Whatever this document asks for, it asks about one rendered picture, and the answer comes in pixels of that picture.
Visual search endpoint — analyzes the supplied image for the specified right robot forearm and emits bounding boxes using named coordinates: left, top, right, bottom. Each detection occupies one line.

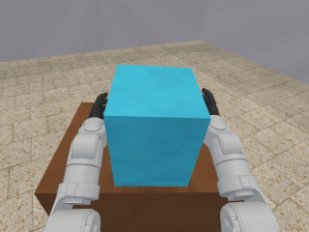
left=203, top=115, right=280, bottom=232

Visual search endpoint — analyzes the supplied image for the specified left robot hand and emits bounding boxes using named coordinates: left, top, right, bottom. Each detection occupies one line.
left=89, top=92, right=108, bottom=120

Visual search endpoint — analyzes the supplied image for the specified right robot upper arm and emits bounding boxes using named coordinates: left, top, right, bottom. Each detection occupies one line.
left=220, top=200, right=279, bottom=232

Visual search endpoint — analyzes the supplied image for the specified pedestal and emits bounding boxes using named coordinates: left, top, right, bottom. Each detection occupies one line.
left=34, top=102, right=244, bottom=232

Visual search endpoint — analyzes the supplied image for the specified left robot forearm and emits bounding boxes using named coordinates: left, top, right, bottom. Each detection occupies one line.
left=43, top=117, right=107, bottom=232

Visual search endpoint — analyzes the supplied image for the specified carton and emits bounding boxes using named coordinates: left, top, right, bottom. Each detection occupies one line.
left=103, top=65, right=211, bottom=187

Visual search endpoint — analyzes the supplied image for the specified right robot hand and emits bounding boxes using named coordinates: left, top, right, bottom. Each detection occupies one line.
left=202, top=88, right=218, bottom=116

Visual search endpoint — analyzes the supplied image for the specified left robot upper arm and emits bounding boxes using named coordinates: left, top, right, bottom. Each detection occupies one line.
left=44, top=209, right=100, bottom=232

